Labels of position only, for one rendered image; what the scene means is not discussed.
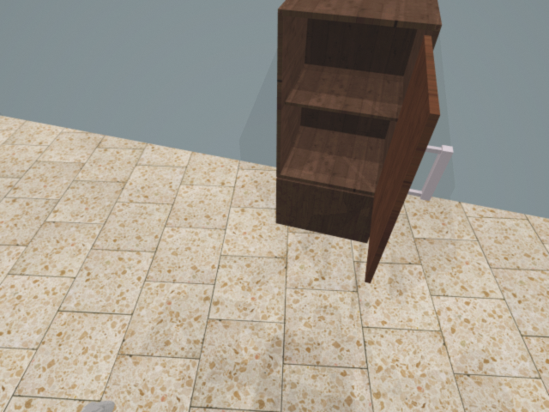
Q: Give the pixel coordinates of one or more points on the cupboard door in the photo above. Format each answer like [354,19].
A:
[415,125]

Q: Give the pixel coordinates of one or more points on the handle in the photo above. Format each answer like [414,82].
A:
[443,156]

